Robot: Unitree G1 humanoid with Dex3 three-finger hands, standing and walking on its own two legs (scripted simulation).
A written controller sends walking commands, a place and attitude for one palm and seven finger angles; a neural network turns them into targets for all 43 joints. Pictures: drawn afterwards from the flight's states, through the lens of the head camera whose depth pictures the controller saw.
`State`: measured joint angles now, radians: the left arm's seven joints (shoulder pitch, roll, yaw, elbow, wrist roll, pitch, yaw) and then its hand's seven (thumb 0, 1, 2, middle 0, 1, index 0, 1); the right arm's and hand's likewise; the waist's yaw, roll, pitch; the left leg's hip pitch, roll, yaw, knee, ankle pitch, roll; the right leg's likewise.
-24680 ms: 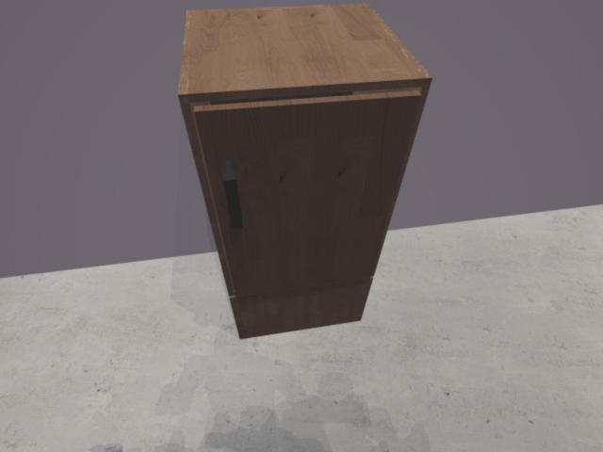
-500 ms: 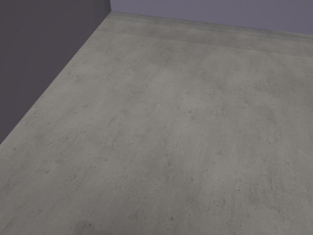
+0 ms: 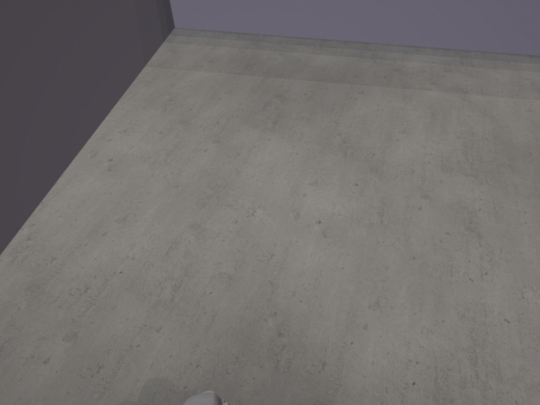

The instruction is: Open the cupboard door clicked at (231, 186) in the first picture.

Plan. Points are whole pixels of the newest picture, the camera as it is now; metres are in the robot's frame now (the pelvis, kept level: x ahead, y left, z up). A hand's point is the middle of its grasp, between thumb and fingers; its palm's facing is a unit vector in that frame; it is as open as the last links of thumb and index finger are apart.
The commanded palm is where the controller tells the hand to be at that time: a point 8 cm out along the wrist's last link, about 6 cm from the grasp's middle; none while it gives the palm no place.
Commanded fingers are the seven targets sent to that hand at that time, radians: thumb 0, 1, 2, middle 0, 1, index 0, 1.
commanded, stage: turn to face it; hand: left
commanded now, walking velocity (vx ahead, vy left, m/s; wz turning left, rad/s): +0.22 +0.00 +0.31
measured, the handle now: out of the picture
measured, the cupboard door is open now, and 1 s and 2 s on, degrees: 44 44 44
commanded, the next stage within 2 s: none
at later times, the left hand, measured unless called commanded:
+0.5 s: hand (156, 372) +0.20 +0.21 -0.16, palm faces +0.26 -0.93 -0.25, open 7.4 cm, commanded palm none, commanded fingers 0.00 0.90 0.90 -0.20 -0.30 -0.20 -0.30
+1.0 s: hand out of the picture +0.13 +0.20 -0.18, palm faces +0.56 -0.79 -0.27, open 7.4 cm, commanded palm none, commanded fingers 0.00 0.90 0.90 -0.20 -0.30 -0.20 -0.30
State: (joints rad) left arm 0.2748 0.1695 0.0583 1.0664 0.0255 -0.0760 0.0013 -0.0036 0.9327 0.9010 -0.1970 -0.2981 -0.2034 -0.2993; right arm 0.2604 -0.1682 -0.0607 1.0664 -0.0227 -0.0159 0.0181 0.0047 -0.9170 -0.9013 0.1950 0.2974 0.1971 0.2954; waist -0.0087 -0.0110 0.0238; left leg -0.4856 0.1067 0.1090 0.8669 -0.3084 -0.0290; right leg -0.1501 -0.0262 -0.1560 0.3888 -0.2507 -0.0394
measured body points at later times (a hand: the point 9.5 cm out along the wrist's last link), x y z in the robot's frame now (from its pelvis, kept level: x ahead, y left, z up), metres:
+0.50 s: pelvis +0.13 -0.01 -0.02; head +0.17 -0.01 +0.43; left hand +0.19 +0.26 -0.14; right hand +0.24 -0.23 -0.17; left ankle +0.18 +0.12 -0.74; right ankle +0.17 -0.13 -0.74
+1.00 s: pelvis +0.19 -0.02 -0.02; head +0.23 +0.02 +0.43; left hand +0.10 +0.25 -0.16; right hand +0.43 -0.18 -0.15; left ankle +0.14 +0.10 -0.74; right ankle +0.24 -0.15 -0.69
